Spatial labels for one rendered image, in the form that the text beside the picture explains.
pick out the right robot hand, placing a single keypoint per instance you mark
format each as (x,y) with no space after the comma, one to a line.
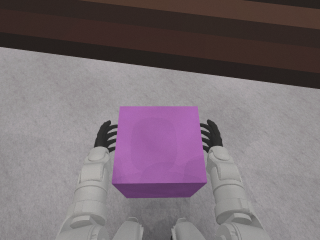
(213,135)

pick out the left robot upper arm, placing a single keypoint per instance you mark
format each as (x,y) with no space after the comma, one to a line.
(90,232)

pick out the robot right forearm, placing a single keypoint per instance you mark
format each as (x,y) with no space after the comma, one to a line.
(231,202)

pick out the left robot shin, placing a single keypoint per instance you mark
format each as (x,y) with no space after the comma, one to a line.
(133,219)

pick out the right robot upper arm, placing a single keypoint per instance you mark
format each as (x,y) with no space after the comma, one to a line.
(237,231)

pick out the robot left thigh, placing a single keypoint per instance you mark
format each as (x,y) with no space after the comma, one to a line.
(129,230)

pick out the robot left forearm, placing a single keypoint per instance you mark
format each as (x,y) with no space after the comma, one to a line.
(89,202)

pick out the left robot hand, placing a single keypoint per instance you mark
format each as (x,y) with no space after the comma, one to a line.
(103,136)

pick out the carton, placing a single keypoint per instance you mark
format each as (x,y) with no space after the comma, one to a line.
(159,152)

